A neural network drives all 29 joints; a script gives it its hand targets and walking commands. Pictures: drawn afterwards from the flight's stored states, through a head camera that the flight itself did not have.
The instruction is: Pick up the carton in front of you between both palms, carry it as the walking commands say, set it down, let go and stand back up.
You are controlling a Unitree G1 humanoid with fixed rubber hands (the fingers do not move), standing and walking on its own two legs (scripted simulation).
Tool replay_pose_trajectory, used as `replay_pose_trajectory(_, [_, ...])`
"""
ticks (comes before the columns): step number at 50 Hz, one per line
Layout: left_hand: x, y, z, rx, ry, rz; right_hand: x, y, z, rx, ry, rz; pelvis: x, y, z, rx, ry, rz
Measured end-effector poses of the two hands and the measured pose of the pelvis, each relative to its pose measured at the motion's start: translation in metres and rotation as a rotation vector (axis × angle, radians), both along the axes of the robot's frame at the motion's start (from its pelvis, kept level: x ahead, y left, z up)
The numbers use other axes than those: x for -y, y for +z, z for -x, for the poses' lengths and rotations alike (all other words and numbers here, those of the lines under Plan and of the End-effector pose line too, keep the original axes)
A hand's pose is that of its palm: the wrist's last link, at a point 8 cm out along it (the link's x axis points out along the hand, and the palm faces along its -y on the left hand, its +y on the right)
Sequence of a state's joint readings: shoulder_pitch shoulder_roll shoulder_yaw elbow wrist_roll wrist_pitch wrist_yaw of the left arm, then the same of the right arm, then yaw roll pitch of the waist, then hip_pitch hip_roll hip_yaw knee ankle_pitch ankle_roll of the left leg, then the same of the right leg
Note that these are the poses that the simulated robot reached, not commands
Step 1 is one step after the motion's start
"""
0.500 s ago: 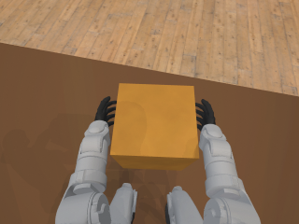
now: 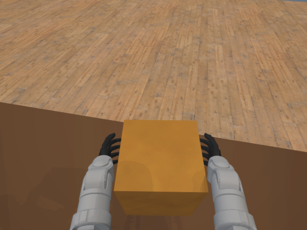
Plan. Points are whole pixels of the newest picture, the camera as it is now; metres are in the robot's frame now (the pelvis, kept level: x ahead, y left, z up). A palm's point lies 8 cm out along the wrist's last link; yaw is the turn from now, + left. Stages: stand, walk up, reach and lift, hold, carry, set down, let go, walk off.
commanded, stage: reach and lift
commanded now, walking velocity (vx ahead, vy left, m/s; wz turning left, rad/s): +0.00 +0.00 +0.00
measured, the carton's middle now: (159, 170) +0.30 +0.00 -0.05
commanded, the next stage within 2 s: hold in 1.00 s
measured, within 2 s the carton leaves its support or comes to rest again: neither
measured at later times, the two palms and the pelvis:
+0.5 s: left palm (104, 157) +0.29 +0.15 +0.03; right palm (214, 158) +0.29 -0.15 +0.04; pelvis -0.01 +0.00 +0.01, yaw +0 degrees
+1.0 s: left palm (104, 155) +0.29 +0.15 +0.04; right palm (216, 155) +0.29 -0.15 +0.05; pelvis +0.01 +0.00 +0.01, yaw +0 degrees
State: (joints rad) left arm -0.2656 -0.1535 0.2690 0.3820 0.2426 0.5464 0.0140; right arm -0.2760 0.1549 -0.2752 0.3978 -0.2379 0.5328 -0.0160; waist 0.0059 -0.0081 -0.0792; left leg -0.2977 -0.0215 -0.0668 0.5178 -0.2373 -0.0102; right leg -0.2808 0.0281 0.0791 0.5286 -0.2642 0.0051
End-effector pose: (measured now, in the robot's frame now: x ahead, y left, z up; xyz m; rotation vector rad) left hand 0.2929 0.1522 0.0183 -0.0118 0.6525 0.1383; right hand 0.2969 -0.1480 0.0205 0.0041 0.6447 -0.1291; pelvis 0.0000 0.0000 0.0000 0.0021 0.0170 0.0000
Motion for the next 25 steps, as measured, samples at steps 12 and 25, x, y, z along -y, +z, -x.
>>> replay_pose_trajectory(12, [0.0,0.008,0.009,-0.035,-0.006,-0.004,0.0,0.008,0.01,-0.035,0.003,0.004,0.0,0.003,0.014,0.092,-0.001,0.001])
replay_pose_trajectory(25, [-0.002,0.015,0.003,-0.019,-0.009,-0.002,-0.002,0.015,0.004,-0.019,0.002,0.007,-0.003,0.005,0.01,0.099,-0.002,0.001])
